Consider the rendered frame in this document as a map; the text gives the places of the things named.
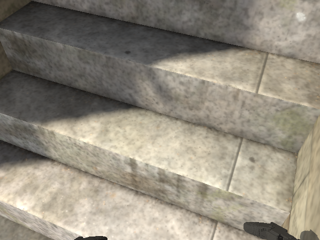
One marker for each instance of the right robot hand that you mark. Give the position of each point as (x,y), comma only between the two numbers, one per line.
(269,231)

